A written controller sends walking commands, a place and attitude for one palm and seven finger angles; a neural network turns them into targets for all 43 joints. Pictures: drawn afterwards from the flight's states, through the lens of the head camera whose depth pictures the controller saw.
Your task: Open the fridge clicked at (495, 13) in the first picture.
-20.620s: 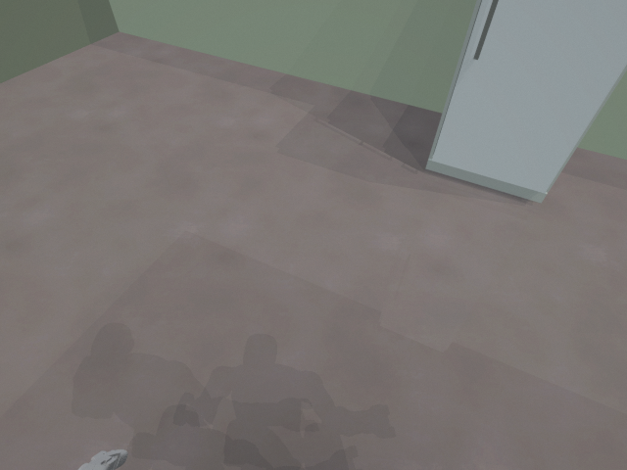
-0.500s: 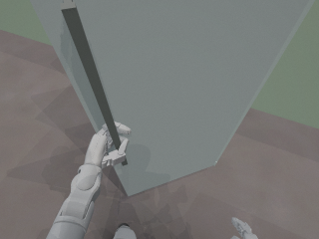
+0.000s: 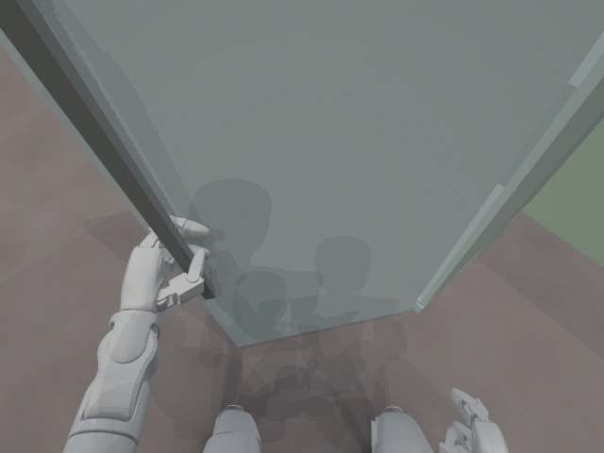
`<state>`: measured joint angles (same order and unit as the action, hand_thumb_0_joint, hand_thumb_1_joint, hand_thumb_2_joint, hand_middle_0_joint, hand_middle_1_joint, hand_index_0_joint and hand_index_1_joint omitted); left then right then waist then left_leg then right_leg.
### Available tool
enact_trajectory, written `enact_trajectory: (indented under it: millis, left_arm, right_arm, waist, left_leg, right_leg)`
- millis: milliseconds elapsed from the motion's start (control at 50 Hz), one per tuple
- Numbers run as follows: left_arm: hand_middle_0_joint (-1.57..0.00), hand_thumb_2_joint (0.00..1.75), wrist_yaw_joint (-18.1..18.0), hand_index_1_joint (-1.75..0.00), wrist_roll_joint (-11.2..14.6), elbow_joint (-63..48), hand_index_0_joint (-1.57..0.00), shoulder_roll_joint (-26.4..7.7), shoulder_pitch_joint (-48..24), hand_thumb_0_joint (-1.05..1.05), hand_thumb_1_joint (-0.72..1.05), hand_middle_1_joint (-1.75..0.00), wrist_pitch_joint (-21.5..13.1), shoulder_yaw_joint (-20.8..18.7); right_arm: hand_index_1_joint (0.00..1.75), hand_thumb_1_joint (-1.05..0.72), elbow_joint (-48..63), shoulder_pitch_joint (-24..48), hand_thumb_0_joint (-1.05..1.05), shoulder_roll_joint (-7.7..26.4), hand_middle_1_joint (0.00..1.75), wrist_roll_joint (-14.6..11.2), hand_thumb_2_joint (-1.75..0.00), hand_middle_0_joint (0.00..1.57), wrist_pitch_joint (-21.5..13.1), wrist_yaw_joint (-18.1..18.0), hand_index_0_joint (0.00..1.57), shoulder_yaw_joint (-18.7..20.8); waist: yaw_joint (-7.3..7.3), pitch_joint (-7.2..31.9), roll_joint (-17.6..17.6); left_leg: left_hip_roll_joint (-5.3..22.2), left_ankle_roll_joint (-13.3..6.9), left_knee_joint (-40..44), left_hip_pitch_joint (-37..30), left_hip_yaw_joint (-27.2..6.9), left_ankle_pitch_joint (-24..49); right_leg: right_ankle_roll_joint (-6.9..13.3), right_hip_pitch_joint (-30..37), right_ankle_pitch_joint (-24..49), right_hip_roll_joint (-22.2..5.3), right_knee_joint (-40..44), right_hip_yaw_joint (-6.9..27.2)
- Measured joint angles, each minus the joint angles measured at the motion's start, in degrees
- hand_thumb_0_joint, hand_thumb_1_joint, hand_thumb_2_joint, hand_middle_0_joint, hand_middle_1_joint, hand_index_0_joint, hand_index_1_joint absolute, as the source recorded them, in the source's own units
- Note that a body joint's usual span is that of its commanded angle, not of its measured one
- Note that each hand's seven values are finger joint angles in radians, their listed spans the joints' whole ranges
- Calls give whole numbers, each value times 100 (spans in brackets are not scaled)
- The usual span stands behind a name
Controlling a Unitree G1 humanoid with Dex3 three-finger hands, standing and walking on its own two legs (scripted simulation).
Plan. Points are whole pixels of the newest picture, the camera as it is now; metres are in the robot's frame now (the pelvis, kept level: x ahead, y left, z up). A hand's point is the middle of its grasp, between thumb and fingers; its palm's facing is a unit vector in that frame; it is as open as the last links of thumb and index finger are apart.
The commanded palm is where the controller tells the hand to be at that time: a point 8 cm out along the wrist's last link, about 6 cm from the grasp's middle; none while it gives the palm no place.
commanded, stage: walk backward, drawing the door open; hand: left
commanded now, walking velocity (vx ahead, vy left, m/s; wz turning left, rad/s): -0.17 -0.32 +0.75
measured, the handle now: (155, 202) +0.36 +0.19 +0.13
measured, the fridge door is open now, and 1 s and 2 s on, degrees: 61 91 82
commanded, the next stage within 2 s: stop walking and hold the door back in 0.42 s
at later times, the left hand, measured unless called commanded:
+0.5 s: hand (270, 407) +0.17 +0.05 +0.03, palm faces +0.56 -0.79 -0.24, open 5.7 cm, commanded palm +0.12 +0.07 +0.02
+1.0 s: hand (317, 452) +0.13 +0.00 +0.03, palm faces +0.76 -0.59 -0.26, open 5.3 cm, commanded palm +0.09 +0.06 +0.03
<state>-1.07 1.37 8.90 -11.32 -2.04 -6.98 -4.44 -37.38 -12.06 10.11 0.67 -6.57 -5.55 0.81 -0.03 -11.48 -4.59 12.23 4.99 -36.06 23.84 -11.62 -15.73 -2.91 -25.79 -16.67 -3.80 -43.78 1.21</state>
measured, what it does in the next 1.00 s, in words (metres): steps to the right, turning left: right foot, then left foot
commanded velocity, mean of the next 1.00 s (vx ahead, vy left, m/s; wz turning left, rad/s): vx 0.00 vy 0.00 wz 0.38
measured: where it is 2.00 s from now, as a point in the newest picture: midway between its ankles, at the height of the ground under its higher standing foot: outside the picture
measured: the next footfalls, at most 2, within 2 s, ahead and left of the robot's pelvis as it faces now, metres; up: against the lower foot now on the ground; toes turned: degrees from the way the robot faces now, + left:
right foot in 0.02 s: +0.10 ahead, -0.20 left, +0.00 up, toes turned +0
left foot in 0.26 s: -0.01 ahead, +0.00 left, +0.00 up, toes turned +20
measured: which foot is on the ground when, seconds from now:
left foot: down 0.00-0.02, up 0.04-0.24, down 0.26-0.54, up 0.56-1.00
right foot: up 0.00-0.00, down 0.02-0.24, up 0.26-0.52, down 0.54-1.00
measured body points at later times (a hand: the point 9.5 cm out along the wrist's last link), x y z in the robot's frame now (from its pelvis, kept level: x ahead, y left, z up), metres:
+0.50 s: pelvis -0.02 -0.25 +0.01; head +0.04 -0.23 +0.46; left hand +0.13 +0.09 +0.04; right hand +0.20 -0.40 -0.10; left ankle -0.05 -0.02 -0.71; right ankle +0.07 -0.40 -0.69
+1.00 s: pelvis -0.05 -0.41 +0.03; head +0.01 -0.39 +0.47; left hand +0.09 +0.03 +0.05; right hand +0.25 -0.57 -0.07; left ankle -0.16 -0.31 -0.64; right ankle +0.06 -0.42 -0.71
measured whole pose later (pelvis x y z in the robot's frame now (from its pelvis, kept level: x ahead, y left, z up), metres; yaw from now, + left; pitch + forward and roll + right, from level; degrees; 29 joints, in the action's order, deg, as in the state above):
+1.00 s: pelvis -0.05 -0.41 +0.03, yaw +36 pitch +0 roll +4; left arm -5.4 1.4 54.9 -18.6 -29.4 -10.6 -12.9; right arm -39.7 -9.0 20.6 -1.7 -4.6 -4.7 2.2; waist 1.3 -7.4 2.1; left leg -0.2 1.5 -57.2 23.9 1.2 -27.2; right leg 4.5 -21.4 -9.4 -6.5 -30.0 -12.6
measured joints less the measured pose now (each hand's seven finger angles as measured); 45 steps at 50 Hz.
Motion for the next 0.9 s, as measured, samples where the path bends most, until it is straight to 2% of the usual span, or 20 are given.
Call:
enact_trajectory:
  millis: [20, 40, 60, 100, 140, 180, 240, 260, 280, 320, 380, 440, 500, 540, 560, 600, 660, 720, 760, 900]
  left_arm:
    - [-38, 81, -38, -140, -14, -19, -38, -53, 35, -1, 69, -129, 25, -41]
    - [-39, 82, -106, -140, -35, 14, -37, 3, 29, -1, 69, -130, 45, -117]
    - [-39, 82, -176, -140, -49, 64, -37, 75, 27, -1, 69, -131, 87, -173]
    - [-38, 82, -276, -140, -32, 195, -36, 194, 69, -1, 70, -130, 172, -218]
    - [-37, 82, -323, -140, -21, 307, -36, 231, 184, -1, 70, -129, 177, -224]
    - [-36, 81, -325, -140, -27, 374, -36, 205, 289, -1, 71, -128, 104, -212]
    - [-37, 81, -274, -140, -8, 207, -37, 55, 382, -1, 70, -131, -11, -173]
    - [-38, 82, -256, -140, 12, 84, -37, -21, 380, -1, 71, -132, -51, -176]
    - [-39, 82, -251, -140, 2, 18, -37, -123, 306, -1, 71, -133, -70, -204]
    - [-40, 82, -266, -140, -107, 1, -36, -238, 246, -1, 71, -135, -73, -289]
    - [-39, 81, -249, -140, -158, 26, -34, -213, 315, 0, 72, -132, 49, -380]
    - [-36, 81, -212, -140, -61, 43, -34, -143, 377, 0, 73, -128, 144, -378]
    - [-36, 81, -240, -140, 87, 68, -34, -135, 517, 0, 73, -126, 131, -408]
    - [-37, 82, -304, -140, 90, 97, -34, -193, 613, -1, 72, -127, 101, -521]
    - [-38, 82, -353, -140, 95, 199, -34, -133, 589, -1, 72, -128, 97, -578]
    - [-38, 82, -434, -140, 103, 566, -34, -44, 429, -1, 71, -127, 111, -598]
    - [-37, 82, -552, -140, 194, 1425, -37, 36, 113, -1, 71, -122, -87, -627]
    - [-35, 81, -563, -140, 221, 2407, -40, -18, -400, -1, 71, -118, -306, -730]
    - [-35, 81, -555, -140, 209, 2933, -42, -113, -786, -1, 71, -117, -351, -801]
    - [-33, 81, -555, -140, 105, 4059, -44, -508, -2041, -1, 72, -118, -311, -852]
  right_arm:
    - [31, -90, -27, -77, 0, -23, 31, -60, -89, 20, 5, 2, 20, -26]
    - [31, -90, -108, -15, 0, 36, 31, -98, -89, 20, 31, -1, 20, -22]
    - [31, -90, -208, 77, 1, 107, 31, -109, -89, 20, 65, -20, 20, 12]
    - [31, -90, -417, 246, 1, 236, 31, -104, -89, 20, 118, -80, 20, 107]
    - [30, -91, -491, 361, 1, 329, 30, -81, -89, 20, 152, -130, 20, 177]
    - [30, -91, -390, 379, 1, 376, 30, -68, -89, 20, 178, -155, 20, 185]
    - [30, -91, -119, 308, 1, 382, 30, -47, -89, 20, 130, -179, 20, 149]
    - [30, -91, -23, 288, 1, 360, 30, -20, -89, 20, 81, -186, 20, 150]
    - [30, -91, -18, 333, 1, 262, 30, 17, -89, 20, 49, -190, 20, 154]
    - [30, -91, -50, 398, 1, 77, 30, 99, -89, 20, 115, -155, 20, 62]
    - [30, -91, -7, 286, 1, -59, 30, 174, -89, 20, 160, -65, 20, -38]
    - [30, -91, 81, 95, 1, -33, 30, 101, -89, 20, 114, 12, 20, -52]
    - [30, -90, 140, -135, 0, 5, 30, 2, -89, 20, 40, 53, 20, -57]
    - [31, -90, 105, -206, 0, 14, 31, -49, -89, 20, 13, 75, 20, -64]
    - [31, -90, 5, -128, 0, 82, 31, -76, -89, 20, 36, 70, 20, -37]
    - [31, -90, -265, 3, 1, 215, 31, -88, -89, 20, 78, 4, 20, 19]
    - [30, -91, -505, 142, 1, 442, 30, -45, -89, 20, 146, -106, 20, 28]
    - [30, -91, -514, 279, 1, 641, 30, -64, -89, 20, 268, -149, 20, -7]
    - [30, -91, -437, 352, 1, 729, 30, -99, -89, 20, 323, -141, 20, 11]
    - [30, -91, -222, 452, 1, 973, 30, -206, -89, 20, 268, 1, 20, 107]
  waist:
    - [-44, 114, 56]
    - [-41, 92, -55]
    - [17, 66, -133]
    - [108, 82, -111]
    - [163, 144, -8]
    - [273, 251, 80]
    - [333, 472, 262]
    - [310, 521, 337]
    - [255, 429, 534]
    - [157, 240, 773]
    - [160, 220, 612]
    - [60, 228, 239]
    - [-68, 377, 14]
    - [-117, 497, -27]
    - [-92, 447, -156]
    - [-78, 429, -138]
    - [-181, 482, 73]
    - [-95, 520, 160]
    - [-43, 537, 221]
    - [7, 487, 498]
  left_leg:
    - [12, -5, -163, 129, -97, -173]
    - [34, -70, -453, 247, -274, -543]
    - [-74, -108, -1033, 426, -249, -981]
    - [-495, -181, -2528, 718, 244, -1629]
    - [-788, -215, -3392, 718, 938, -1900]
    - [-926, -226, -3128, 472, 1475, -1862]
    - [-993, -312, -1400, -224, 1900, -1049]
    - [-966, -569, -947, -364, 1874, -841]
    - [-971, -655, -1055, -296, 1831, -858]
    - [-884, -492, -1044, -338, 1658, -775]
    - [-591, -159, -457, -355, 1103, -282]
    - [-268, -40, 119, -287, 565, 153]
    - [-97, 53, 298, -103, 157, 281]
    - [-94, 28, 96, 101, -81, 89]
    - [-124, -39, -305, 253, -204, -329]
    - [-566, -120, -1886, 675, 22, -1216]
    - [-1120, -151, -3486, 888, 726, -1351]
    - [-1295, -169, -3342, 698, 1233, -1076]
    - [-1342, -177, -2964, 521, 1397, -915]
    - [-1354, -259, -2364, 155, 1339, -887]
  right_leg:
    - [-139, 240, -15, -59, 366, -46]
    - [-237, 228, -96, 13, 221, -194]
    - [-191, 202, -186, 20, 23, -329]
    - [9, 222, -278, -119, -142, -479]
    - [174, 294, -222, -240, -67, -572]
    - [275, 334, -161, -307, 42, -799]
    - [421, 61, -271, -325, -246, -1177]
    - [405, -163, -425, -273, -615, -1189]
    - [283, -348, -744, -201, -1105, -974]
    - [77, -575, -923, 65, -1965, -589]
    - [-37, -760, -591, 266, -2379, -464]
    - [-12, -443, -401, 244, -1395, -342]
    - [-14, 348, -392, 187, 91, -264]
    - [-14, 833, -265, 193, 885, -361]
    - [28, 823, -266, 254, 770, -486]
    - [158, 788, -349, 99, 534, -621]
    - [287, 854, -288, -190, 589, -605]
    - [377, 985, -126, -313, 815, -799]
    - [454, 990, -39, -325, 900, -950]
    - [693, 686, 353, -233, 1118, -1274]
